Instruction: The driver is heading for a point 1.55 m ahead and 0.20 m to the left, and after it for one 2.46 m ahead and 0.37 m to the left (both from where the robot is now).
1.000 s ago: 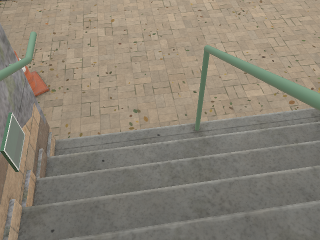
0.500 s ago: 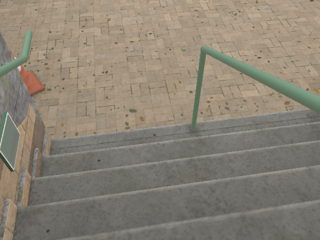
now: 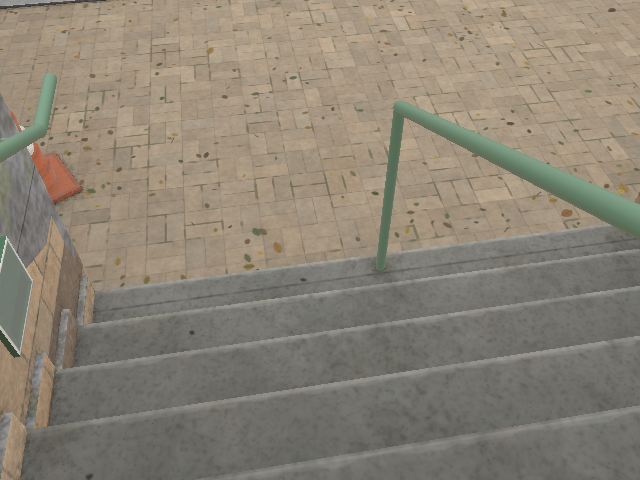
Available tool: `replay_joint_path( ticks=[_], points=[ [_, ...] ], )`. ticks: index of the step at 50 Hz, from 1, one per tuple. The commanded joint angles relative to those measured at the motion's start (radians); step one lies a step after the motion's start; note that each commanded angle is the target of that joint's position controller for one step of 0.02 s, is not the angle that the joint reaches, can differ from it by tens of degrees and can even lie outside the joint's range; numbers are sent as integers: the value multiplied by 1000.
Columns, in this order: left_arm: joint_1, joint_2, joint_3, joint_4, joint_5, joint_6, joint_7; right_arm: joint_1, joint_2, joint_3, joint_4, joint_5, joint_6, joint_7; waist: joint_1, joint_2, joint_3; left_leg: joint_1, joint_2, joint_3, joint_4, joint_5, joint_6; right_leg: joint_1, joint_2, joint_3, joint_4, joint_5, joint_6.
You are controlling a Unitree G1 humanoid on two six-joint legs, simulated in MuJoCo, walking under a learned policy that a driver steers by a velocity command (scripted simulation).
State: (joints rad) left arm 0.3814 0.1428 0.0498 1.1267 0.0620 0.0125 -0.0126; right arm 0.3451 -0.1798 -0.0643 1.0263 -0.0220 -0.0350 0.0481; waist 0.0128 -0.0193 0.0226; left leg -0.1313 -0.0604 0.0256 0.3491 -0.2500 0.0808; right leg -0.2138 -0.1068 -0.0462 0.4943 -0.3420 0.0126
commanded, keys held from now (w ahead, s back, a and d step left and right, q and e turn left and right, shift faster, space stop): w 0.88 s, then w+q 0.12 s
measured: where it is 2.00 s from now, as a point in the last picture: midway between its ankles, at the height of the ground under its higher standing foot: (343, 458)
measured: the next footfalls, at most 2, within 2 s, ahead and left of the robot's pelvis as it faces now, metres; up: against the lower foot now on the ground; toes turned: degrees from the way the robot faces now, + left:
right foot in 0.26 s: +0.08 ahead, -0.17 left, +0.00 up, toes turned -6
left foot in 0.58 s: +0.25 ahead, -0.03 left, -0.16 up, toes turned +0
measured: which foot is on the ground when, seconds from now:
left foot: down 0.00-0.26, up 0.28-0.56, down 0.58-1.00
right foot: up 0.00-0.24, down 0.26-0.58, up 0.60-1.00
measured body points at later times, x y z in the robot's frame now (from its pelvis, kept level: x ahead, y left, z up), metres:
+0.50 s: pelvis +0.14 -0.08 -0.08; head +0.15 -0.09 +0.37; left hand +0.12 +0.11 -0.23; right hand +0.24 -0.32 -0.22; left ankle +0.22 +0.02 -0.80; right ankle +0.04 -0.17 -0.74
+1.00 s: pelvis +0.39 -0.16 -0.27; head +0.40 -0.18 +0.18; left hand +0.58 +0.02 -0.38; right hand +0.20 -0.30 -0.40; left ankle +0.21 -0.03 -0.91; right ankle +0.56 -0.29 -0.99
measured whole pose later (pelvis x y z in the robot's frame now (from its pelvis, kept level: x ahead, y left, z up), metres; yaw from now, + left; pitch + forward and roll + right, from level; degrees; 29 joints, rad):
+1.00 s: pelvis +0.39 -0.16 -0.27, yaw +1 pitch +1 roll +5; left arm 0.09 0.18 -0.07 0.84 0.10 -0.03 -0.07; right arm 0.69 -0.07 0.07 1.13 -0.06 -0.10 0.01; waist -0.16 -0.05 -0.02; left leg -0.18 -0.08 0.02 0.99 -0.84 0.02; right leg -0.51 -0.13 0.01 0.41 0.43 -0.04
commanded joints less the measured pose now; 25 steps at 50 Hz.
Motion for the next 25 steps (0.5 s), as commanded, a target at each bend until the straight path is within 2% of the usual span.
replay_joint_path(
  ticks=[1,2,3,4,5,6,7,8,9,10,11,12,13,14,15,16,17,18,19,20,21,22,23,24,25],
  points=[
    [-60,13,-1,-111,52,-47,44,229,-68,-17,10,-42,-38,-55,-123,190,131,83,409,-454,-227,-368,262,-384,27,42,345,-122,-66],
    [-136,-2,-9,-174,43,-66,50,261,-41,6,9,-48,-58,-78,-136,150,118,175,499,-527,-215,-308,280,-546,-19,154,451,-140,-84],
    [-143,0,-13,-206,29,-79,56,253,-28,22,3,-41,-77,-95,-119,87,87,228,501,-491,-176,-256,255,-590,-30,189,480,-92,-87],
    [-159,36,-3,-221,19,-87,56,228,-46,22,-9,-14,-86,-97,-116,36,56,232,433,-376,-181,-286,232,-543,10,103,361,-140,-79],
    [-135,33,-3,-218,31,-89,58,195,-29,33,-18,-31,-86,-102,-94,72,76,146,374,-300,-151,-230,183,-457,6,101,408,-44,-87],
    [-89,33,-1,-212,49,-92,52,179,-10,49,-34,-52,-79,-105,-79,90,69,0,298,-202,-113,-154,158,-336,36,49,494,35,-89],
    [-85,171,44,-153,-76,-64,14,80,-219,-7,-31,-22,-52,-67,-28,73,27,-24,264,-189,-86,-44,138,-293,45,-4,424,111,-51],
    [-42,158,39,-159,-64,-42,3,77,-202,-5,-33,-7,-41,-49,-14,127,29,-107,249,-144,-54,-39,117,-204,60,-41,429,124,-39],
    [-12,125,32,-142,-53,-29,-1,80,-158,6,-20,-6,-37,-41,-4,157,51,-201,235,-121,-17,-68,97,-119,66,-60,417,133,-29],
    [53,123,40,-115,-50,-18,4,94,-142,8,2,-16,-35,-51,17,175,84,-281,235,-125,32,-146,87,-60,75,-80,409,127,-22],
    [112,121,45,-88,-43,-17,8,71,-146,4,10,-14,-32,-57,50,157,111,-366,239,-118,100,-173,68,21,95,-110,370,144,-18],
    [82,130,50,-99,-51,-31,21,68,-135,4,27,-26,-56,-60,50,155,135,-332,289,-171,246,-221,36,-27,14,61,338,320,-19],
    [182,63,1,-139,79,-69,19,126,-37,49,29,-52,-86,-46,71,-105,170,-333,313,-220,494,-257,70,-31,-65,205,93,317,-44],
    [352,102,24,-84,85,-100,26,68,-55,23,-29,-27,-99,-42,181,-314,26,-390,114,-94,882,-394,105,130,-35,198,-92,97,-151],
    [366,158,5,-94,77,-143,-2,28,-23,30,-94,-53,-97,-14,157,-326,24,-691,-89,-161,1151,-354,121,255,-177,561,-147,-35,-329],
    [210,157,4,-119,51,-174,-21,-87,-10,39,-167,-58,-100,-1,102,-71,106,-905,-24,-268,1078,-199,142,259,-261,584,-141,-202,-360],
    [131,127,-10,-119,31,-176,-22,-117,-14,50,-193,-78,-90,-7,76,-66,133,-975,69,-243,997,-123,126,137,-286,653,-109,-352,-354],
    [39,98,-28,-143,13,-172,-17,-89,-83,31,-163,-79,-85,-37,35,12,122,-883,122,-201,936,-50,98,9,-245,563,-47,-301,-339],
    [-27,43,-51,-186,29,-167,3,-59,-54,47,-153,-100,-86,-59,11,46,62,-686,124,-174,716,182,79,-128,-142,377,51,-206,-280],
    [-123,-48,-80,-240,41,-169,44,-10,-41,54,-109,-108,-92,-68,-27,-11,51,-441,146,-135,496,474,41,-300,-39,171,132,-63,-188],
    [-99,-17,-80,-243,28,-174,66,44,-33,44,-77,-90,-86,-80,-50,-79,16,-271,96,-66,464,461,-6,-390,0,101,174,-85,-151],
    [-33,22,-77,-220,12,-185,67,88,-16,40,-40,-78,-94,-61,-39,-31,40,-137,59,6,411,706,-42,-544,55,24,237,-123,-123],
    [11,74,-72,-216,-7,-188,60,98,-40,30,-18,-75,-97,-44,-42,-4,66,-35,23,56,357,667,-83,-628,66,6,245,-167,-115],
    [52,109,-66,-200,-7,-189,52,67,-66,25,-22,-75,-94,-36,-35,-6,103,-22,28,51,324,567,-110,-633,34,63,246,-227,-135],
    [22,194,0,-122,-139,-165,69,-76,-47,42,-111,42,-50,-21,-52,30,80,53,-46,174,245,683,-116,-536,70,1,330,-200,-146]
  ],
)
